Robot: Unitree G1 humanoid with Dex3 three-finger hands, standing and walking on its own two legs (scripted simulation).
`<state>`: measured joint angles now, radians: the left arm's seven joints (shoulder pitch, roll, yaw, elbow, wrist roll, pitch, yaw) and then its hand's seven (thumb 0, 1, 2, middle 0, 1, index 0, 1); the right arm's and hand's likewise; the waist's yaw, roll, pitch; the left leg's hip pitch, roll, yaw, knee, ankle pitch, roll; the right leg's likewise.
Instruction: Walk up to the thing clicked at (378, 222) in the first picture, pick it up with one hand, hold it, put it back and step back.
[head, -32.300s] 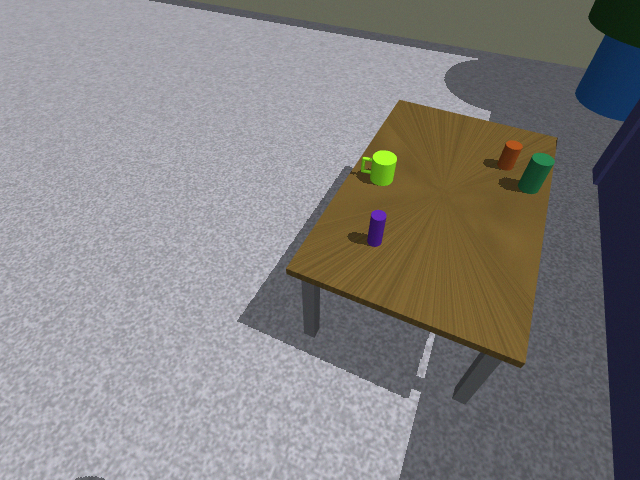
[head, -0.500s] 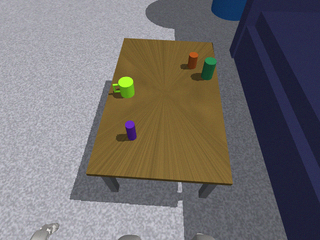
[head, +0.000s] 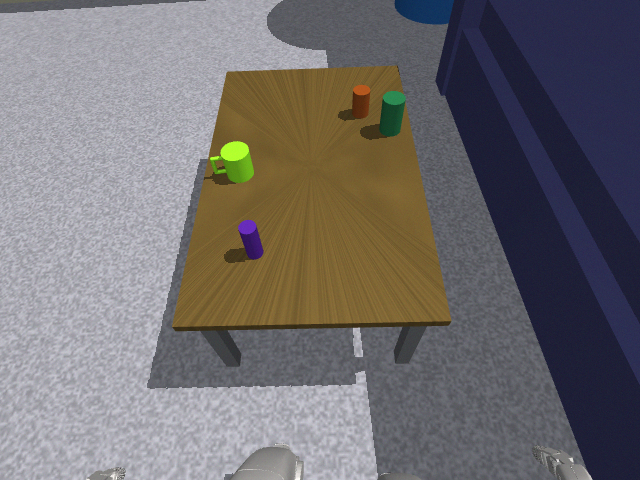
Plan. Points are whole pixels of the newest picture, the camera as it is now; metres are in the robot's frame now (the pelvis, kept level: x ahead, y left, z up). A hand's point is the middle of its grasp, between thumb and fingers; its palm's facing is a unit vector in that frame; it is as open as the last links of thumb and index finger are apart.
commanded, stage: step back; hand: left
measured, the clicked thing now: (251, 240) +0.64 +0.20 -0.31
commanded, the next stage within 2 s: none
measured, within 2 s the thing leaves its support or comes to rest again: neither
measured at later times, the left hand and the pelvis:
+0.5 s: hand out of the picture -0.04 +0.29 -0.14, palm faces +0.06 -0.93 -0.35, open 7.3 cm; pelvis -0.13 +0.02 +0.01, yaw +2 degrees
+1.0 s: hand out of the picture -0.19 +0.25 -0.11, palm faces +0.03 -0.89 -0.46, open 7.4 cm; pelvis -0.29 -0.03 +0.01, yaw +3 degrees
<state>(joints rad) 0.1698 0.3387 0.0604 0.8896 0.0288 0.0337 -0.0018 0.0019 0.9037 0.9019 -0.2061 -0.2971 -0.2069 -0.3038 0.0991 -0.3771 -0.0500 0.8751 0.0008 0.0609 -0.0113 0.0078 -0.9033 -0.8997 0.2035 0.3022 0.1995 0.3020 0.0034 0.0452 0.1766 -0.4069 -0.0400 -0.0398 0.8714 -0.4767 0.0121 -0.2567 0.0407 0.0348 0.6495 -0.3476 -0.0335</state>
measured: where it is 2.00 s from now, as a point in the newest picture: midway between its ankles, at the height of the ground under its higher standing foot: outside the picture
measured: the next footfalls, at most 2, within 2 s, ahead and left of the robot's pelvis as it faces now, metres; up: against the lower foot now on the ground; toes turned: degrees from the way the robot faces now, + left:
left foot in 0.28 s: -0.04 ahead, +0.14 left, +0.00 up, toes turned +1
right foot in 0.70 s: -0.19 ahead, -0.13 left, +0.00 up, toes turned +1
